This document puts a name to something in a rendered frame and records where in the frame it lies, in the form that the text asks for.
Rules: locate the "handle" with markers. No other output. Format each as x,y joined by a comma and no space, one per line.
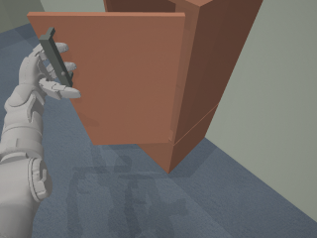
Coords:
55,59

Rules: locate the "left robot upper arm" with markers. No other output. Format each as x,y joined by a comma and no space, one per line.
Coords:
23,186

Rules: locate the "robot left forearm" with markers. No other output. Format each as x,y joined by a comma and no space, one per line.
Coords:
23,128

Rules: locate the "robot left hand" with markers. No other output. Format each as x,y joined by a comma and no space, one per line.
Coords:
32,71

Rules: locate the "cupboard door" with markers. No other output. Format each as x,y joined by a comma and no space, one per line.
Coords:
126,70

